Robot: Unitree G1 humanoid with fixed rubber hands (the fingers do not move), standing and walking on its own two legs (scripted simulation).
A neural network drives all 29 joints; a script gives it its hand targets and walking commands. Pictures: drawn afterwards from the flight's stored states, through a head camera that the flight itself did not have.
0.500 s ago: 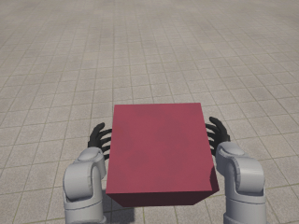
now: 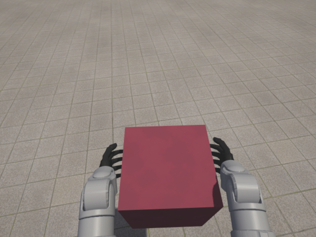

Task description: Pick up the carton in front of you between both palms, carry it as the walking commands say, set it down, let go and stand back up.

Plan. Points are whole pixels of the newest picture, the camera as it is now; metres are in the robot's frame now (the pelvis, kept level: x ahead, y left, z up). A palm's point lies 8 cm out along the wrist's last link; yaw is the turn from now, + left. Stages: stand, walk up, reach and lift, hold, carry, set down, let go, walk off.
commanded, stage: carry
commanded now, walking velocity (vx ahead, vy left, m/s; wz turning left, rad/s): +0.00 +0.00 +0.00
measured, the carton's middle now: (166, 180) +0.28 +0.00 -0.03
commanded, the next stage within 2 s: none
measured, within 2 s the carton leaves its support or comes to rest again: neither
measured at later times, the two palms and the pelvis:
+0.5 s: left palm (117, 183) +0.25 +0.12 +0.04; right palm (240, 176) +0.25 -0.18 +0.04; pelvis -0.04 -0.02 +0.00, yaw +0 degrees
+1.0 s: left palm (120, 188) +0.23 +0.11 +0.04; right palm (246, 181) +0.24 -0.19 +0.04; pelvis -0.06 -0.04 +0.00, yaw +0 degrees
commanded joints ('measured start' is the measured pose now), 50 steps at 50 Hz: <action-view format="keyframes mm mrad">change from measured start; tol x8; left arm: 1 -561 -791 -488 12 -213 -175 -219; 6 -614 -829 -386 217 -144 -258 -234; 12 -652 -916 -475 149 -222 -291 -252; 18 -516 -890 -452 157 -185 -210 -237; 28 -635 -899 -525 32 -232 -218 -240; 33 -535 -871 -470 137 -224 -207 -242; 37 -610 -878 -523 41 -225 -220 -243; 44 -566 -884 -431 172 -186 -204 -249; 50 -640 -897 -504 87 -228 -218 -249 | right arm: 1 -471 848 470 101 190 -112 205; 8 -523 924 401 293 130 -235 227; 13 -576 961 532 106 181 -218 228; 15 -466 924 491 198 161 -173 232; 20 -517 915 487 134 180 -159 228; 23 -459 928 417 249 154 -154 236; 34 -510 928 530 92 200 -161 227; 43 -476 910 431 220 151 -143 233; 50 -527 939 474 151 178 -158 235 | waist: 1 2 34 -208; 12 10 -68 -286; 22 10 77 -204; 35 8 7 -312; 38 2 37 -210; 50 5 22 -219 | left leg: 1 218 135 -132 -76 377 1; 6 215 129 -130 -105 254 -13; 18 169 139 -130 -68 330 -26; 22 181 154 -142 -96 210 -16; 25 173 152 -152 -92 328 -22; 29 199 138 -145 -94 243 -16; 33 174 150 -133 -64 348 -17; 50 164 139 -136 -108 257 -31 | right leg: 1 -79 -102 59 -65 386 -26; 8 -83 -105 77 -97 271 -42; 14 -41 -113 102 -78 465 -49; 30 -107 -104 91 -99 276 -56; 33 -79 -103 86 -65 444 -59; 37 -99 -96 88 -76 286 -69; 50 -125 -131 121 -90 374 -66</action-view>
